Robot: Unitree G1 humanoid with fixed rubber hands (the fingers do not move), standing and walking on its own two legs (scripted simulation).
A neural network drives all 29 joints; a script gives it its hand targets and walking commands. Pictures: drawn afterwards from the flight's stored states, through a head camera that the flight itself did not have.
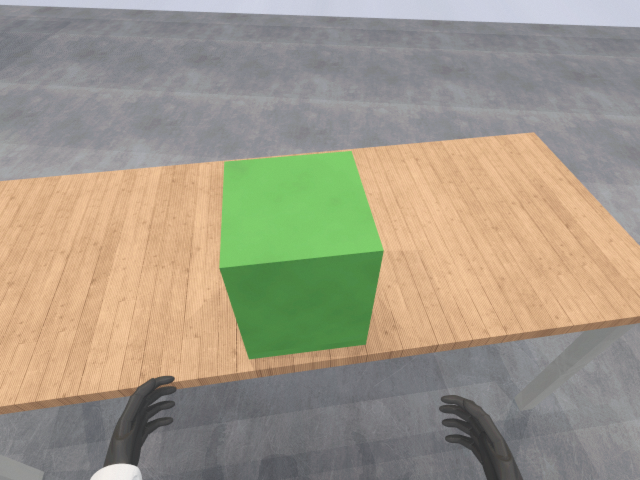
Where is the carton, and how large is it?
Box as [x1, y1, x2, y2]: [219, 151, 383, 358]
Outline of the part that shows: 351,151 224,162 219,268 249,358 365,344 383,250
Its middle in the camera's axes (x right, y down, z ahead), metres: -0.03 +0.02 +0.63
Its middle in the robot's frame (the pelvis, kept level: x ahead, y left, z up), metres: +0.46 +0.05 -0.01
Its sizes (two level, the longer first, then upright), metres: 0.210 0.200 0.250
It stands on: a table, 0.63 m high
